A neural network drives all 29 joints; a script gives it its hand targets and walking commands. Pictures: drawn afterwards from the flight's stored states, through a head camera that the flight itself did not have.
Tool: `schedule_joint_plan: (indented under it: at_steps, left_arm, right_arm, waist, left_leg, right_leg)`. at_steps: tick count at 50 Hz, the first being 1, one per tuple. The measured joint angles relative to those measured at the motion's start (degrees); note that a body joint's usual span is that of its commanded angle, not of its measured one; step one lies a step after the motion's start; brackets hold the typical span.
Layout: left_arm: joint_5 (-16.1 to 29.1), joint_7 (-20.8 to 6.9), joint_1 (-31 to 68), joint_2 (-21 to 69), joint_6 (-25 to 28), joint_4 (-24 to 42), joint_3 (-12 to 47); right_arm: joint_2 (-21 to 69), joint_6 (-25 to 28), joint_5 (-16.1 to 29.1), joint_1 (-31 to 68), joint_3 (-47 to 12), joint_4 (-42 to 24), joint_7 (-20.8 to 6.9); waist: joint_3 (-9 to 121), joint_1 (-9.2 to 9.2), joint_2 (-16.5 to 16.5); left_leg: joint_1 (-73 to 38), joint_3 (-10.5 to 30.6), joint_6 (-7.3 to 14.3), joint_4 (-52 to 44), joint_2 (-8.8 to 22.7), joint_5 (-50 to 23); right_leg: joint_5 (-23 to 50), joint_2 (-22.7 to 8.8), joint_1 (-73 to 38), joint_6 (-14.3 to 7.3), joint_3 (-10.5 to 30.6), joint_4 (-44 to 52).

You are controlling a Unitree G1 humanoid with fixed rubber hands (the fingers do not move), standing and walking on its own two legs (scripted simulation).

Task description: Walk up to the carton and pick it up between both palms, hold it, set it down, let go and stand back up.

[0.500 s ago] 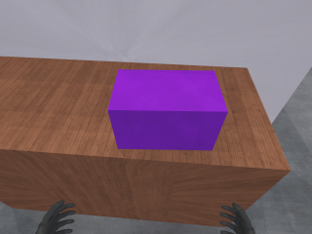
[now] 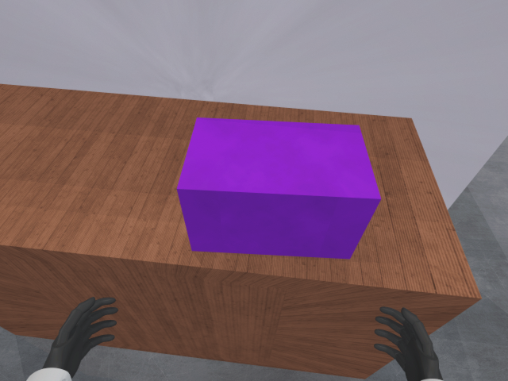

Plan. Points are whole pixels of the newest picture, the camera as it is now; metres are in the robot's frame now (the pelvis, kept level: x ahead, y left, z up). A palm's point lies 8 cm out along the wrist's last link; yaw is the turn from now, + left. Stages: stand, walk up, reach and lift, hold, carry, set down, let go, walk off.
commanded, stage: reach and lift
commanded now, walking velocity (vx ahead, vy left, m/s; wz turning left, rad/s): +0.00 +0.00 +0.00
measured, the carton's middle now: (274, 189) +0.47 -0.01 +0.03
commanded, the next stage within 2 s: none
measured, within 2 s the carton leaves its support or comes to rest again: neither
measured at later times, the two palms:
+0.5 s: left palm (74, 300) +0.23 +0.28 +0.04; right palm (424, 319) +0.23 -0.22 +0.03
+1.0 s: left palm (76, 233) +0.31 +0.29 +0.09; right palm (429, 257) +0.30 -0.23 +0.08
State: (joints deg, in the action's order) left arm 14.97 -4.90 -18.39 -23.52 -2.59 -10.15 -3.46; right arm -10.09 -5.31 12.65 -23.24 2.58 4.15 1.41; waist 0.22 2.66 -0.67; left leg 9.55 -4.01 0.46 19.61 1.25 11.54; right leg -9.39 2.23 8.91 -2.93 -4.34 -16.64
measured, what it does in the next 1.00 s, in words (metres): stands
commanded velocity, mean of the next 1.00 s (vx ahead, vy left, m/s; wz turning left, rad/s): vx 0.00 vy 0.00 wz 0.00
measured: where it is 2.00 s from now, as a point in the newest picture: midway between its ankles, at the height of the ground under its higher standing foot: outside the picture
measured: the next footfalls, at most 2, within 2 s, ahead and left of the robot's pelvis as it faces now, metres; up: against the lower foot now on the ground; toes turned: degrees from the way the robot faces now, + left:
none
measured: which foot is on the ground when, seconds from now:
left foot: down 0.00-1.00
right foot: down 0.00-1.00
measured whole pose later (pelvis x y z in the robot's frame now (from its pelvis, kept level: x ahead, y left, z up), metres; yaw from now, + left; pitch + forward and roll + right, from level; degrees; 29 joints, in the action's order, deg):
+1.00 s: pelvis -0.01 +0.00 +0.00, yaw +0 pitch +2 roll +0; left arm 20.5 -5.2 14.6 -28.4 -11.8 -21.6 -4.6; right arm -18.6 -13.6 21.1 8.8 4.5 13.6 4.2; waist 1.8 0.4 -0.9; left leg 9.8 -2.3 0.7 18.7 0.4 10.4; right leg -8.7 2.1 9.3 -2.7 -3.3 -16.3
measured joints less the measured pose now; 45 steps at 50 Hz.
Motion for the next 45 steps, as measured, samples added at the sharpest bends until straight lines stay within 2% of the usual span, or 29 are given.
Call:
schedule_joint_plan:
  at_steps: [11, 24, 31, 45]
  left_arm:
    - [3.6, -1.0, 4.6, -1.6, 5.1, -2.5, 2.2]
    - [5.4, -0.3, 11.3, -2.6, 5.9, -3.7, 2.7]
    - [6.4, 0.3, 16.3, -3.1, 3.0, -5.8, 2.9]
    - [5.7, -0.1, 27.7, -4.1, -6.7, -7.8, -0.6]
  right_arm:
    - [-1.4, 3.1, 2.3, 5.5, -0.2, 1.8, 1.3]
    - [-4.0, 4.0, 5.1, 10.9, 0.7, 2.4, 1.7]
    - [-4.9, 1.1, 5.7, 15.2, 1.0, 3.7, 1.6]
    - [-7.7, -6.0, 7.4, 26.7, 2.1, 6.2, 2.8]
  waist:
    - [0.2, -0.59, 0.5]
    - [0.0, -0.95, 0.6]
    - [0.6, -0.76, 0.7]
    - [1.4, -1.64, 0.0]
  left_leg:
    - [0.1, 0.6, 0.2, 0.7, -0.3, 0.5]
    - [-0.9, 0.8, 0.5, 0.5, -0.5, 0.4]
    - [-0.6, 0.9, 0.5, 0.1, -0.8, -0.1]
    - [-0.3, 1.5, 0.3, -1.0, -0.8, -1.0]
  right_leg:
    - [-0.3, -0.1, -0.2, 0.3, 0.0, -0.2]
    - [-0.1, -0.2, -1.1, 0.5, 0.7, -0.1]
    - [-0.1, -0.3, -0.4, 0.6, 0.9, -0.5]
    - [0.7, -0.1, -0.2, 0.3, 1.0, 0.5]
